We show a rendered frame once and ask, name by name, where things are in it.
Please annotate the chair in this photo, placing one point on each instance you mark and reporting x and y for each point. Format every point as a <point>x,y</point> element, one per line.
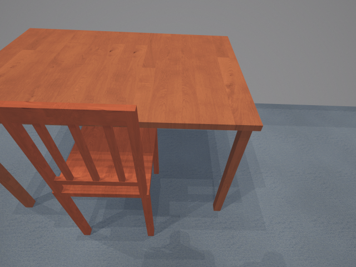
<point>104,161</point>

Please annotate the table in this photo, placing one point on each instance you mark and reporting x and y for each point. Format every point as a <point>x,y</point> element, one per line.
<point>181,81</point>

